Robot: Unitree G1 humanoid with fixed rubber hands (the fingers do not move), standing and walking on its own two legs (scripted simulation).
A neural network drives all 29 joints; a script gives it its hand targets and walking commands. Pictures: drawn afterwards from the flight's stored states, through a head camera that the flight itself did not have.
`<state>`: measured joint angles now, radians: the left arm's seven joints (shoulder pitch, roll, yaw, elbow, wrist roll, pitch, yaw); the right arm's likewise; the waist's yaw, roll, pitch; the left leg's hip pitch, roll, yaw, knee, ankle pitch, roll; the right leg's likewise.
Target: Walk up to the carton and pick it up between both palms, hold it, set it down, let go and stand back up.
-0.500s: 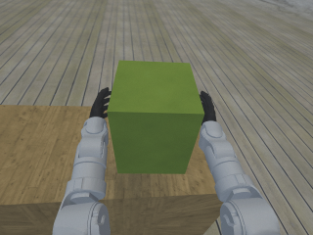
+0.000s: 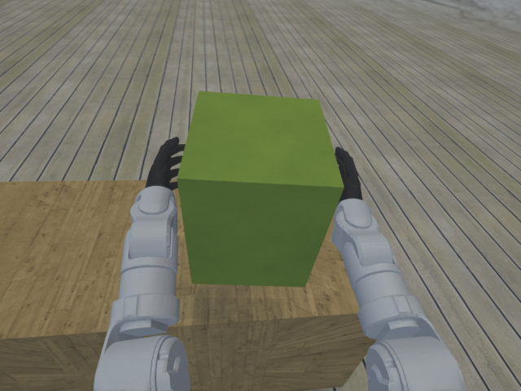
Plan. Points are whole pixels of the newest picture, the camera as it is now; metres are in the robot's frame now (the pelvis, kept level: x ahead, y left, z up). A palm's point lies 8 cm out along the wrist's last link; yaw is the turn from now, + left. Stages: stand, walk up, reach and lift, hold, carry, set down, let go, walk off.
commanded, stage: reach and lift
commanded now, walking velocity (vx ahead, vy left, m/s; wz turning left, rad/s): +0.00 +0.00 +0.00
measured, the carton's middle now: (254, 193) +0.40 +0.01 +0.13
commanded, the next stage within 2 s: hold in 0.88 s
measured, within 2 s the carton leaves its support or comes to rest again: neither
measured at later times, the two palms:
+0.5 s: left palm (163, 183) +0.38 +0.15 +0.16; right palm (344, 195) +0.37 -0.14 +0.15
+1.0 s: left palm (150, 187) +0.35 +0.16 +0.18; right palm (345, 194) +0.35 -0.13 +0.17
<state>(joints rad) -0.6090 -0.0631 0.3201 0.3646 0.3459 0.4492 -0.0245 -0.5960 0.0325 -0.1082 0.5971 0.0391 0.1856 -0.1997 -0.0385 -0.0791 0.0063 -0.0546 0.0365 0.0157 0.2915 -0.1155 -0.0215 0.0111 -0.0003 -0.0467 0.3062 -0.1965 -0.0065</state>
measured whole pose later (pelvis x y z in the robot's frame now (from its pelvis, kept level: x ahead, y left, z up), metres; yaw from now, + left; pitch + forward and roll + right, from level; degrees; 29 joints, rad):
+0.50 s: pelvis +0.03 +0.01 +0.00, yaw +0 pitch -9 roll +0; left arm -0.50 -0.09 0.27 0.16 0.37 0.59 -0.03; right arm -0.54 -0.01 0.01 0.51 0.13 0.23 -0.22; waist -0.10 -0.07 0.04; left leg 0.01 0.02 0.02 0.32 -0.18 -0.01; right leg 0.12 -0.01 -0.05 0.26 -0.22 0.01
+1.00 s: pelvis +0.00 +0.00 +0.00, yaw +2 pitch -10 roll +0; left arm -0.57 -0.06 0.30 0.18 0.38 0.64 -0.06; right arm -0.60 0.03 -0.05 0.53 0.11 0.26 -0.22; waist -0.08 -0.09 0.04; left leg -0.01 0.03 -0.01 0.32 -0.13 -0.03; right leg 0.09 0.00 -0.07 0.28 -0.19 0.00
